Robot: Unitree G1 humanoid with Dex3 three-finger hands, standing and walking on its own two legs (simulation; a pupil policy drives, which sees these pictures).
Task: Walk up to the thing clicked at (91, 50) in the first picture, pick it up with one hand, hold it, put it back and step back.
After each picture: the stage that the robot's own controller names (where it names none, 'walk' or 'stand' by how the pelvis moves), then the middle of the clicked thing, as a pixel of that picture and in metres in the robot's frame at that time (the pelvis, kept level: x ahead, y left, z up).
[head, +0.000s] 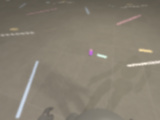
stand; (90, 52) +1.40 +0.00 -0.72
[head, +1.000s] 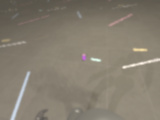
walk; (84, 57) +1.27 +0.23 -0.70
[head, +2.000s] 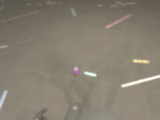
walk; (76, 70) +0.81 +0.29 -0.71
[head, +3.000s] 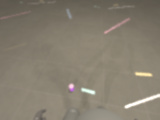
walk; (71, 87) +0.50 +0.24 -0.70
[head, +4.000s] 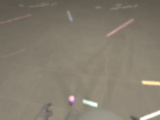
stand; (72, 99) +0.33 +0.23 -0.71
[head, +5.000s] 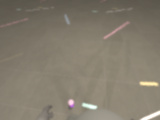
stand; (71, 103) +0.30 +0.23 -0.72
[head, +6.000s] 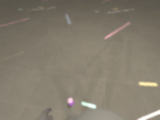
stand; (70, 101) +0.33 +0.24 -0.73
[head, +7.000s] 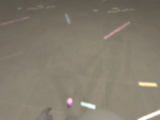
stand; (70, 102) +0.32 +0.24 -0.73
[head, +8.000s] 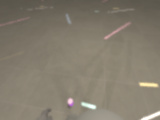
go down; (70, 102) +0.31 +0.24 -0.73
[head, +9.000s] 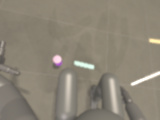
go down; (57, 60) +0.40 +0.27 -0.31
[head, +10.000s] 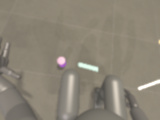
approach; (62, 62) +0.40 +0.27 -0.30
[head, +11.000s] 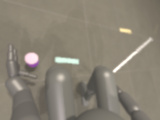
close in; (32, 60) +0.37 +0.31 -0.22
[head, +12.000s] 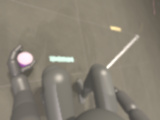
close; (25, 60) +0.37 +0.31 -0.21
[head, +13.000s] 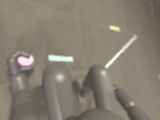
lift; (25, 61) +0.35 +0.30 -0.22
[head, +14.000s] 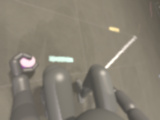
lift; (27, 63) +0.35 +0.29 -0.22
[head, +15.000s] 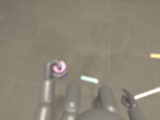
lift; (61, 70) +0.33 +0.21 -0.01
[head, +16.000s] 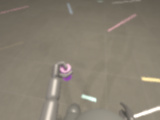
hold; (66, 72) +0.33 +0.18 +0.02
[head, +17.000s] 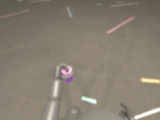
hold; (67, 74) +0.33 +0.17 +0.01
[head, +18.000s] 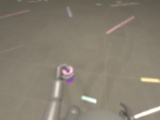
hold; (68, 74) +0.33 +0.17 +0.00
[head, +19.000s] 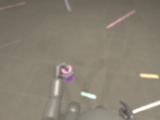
crouch; (67, 73) +0.34 +0.17 -0.02
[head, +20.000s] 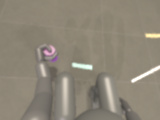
lower; (51, 54) +0.44 +0.25 -0.09
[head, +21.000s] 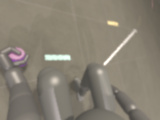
lower; (19, 57) +0.40 +0.31 -0.22
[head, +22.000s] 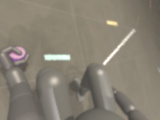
lower; (19, 56) +0.40 +0.31 -0.22
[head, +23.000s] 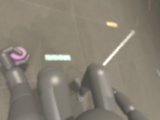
lower; (20, 56) +0.39 +0.31 -0.22
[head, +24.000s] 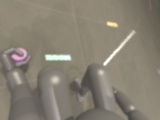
lower; (21, 57) +0.39 +0.31 -0.22
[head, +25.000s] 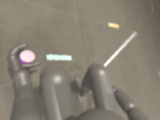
open; (26, 59) +0.38 +0.29 -0.22
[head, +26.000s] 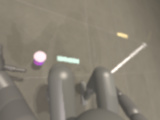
stand; (39, 58) +0.38 +0.28 -0.23
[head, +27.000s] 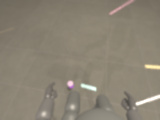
stand; (70, 84) +0.37 +0.21 -0.57
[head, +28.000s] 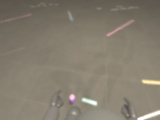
stand; (72, 98) +0.36 +0.21 -0.66
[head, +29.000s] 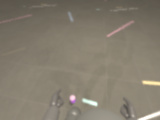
stand; (72, 99) +0.35 +0.20 -0.67
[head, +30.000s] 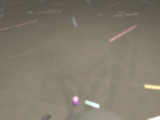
stand; (75, 100) +0.38 +0.19 -0.72
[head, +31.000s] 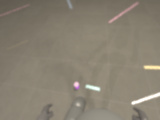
walk; (76, 85) +0.43 +0.22 -0.70
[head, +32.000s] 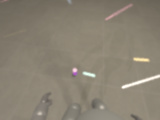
walk; (74, 71) +0.65 +0.20 -0.70
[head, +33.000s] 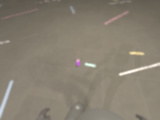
stand; (78, 62) +0.99 +0.27 -0.70
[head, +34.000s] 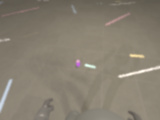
stand; (78, 63) +0.98 +0.23 -0.71
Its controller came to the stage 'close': yes
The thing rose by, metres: 0.71
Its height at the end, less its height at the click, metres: +0.00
